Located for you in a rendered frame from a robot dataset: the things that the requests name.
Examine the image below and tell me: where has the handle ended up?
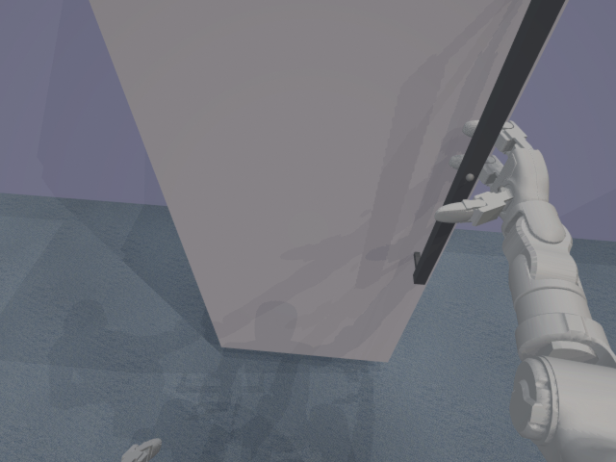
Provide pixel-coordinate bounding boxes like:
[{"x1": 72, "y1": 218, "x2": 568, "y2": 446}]
[{"x1": 413, "y1": 0, "x2": 565, "y2": 285}]

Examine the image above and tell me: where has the right robot hand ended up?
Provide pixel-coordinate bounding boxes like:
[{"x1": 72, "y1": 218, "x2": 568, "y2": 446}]
[{"x1": 435, "y1": 120, "x2": 550, "y2": 226}]

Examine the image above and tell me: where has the fridge door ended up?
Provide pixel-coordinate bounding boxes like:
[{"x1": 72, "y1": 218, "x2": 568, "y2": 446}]
[{"x1": 89, "y1": 0, "x2": 569, "y2": 363}]

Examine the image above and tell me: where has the left robot hand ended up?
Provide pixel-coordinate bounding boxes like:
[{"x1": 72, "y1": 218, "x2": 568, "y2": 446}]
[{"x1": 121, "y1": 438, "x2": 162, "y2": 462}]

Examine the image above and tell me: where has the right robot forearm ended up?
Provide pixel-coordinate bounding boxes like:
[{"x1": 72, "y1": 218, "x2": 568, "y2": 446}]
[{"x1": 501, "y1": 200, "x2": 616, "y2": 369}]

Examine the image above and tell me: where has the right robot upper arm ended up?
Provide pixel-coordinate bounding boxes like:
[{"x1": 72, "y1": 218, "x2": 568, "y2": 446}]
[{"x1": 509, "y1": 355, "x2": 616, "y2": 462}]

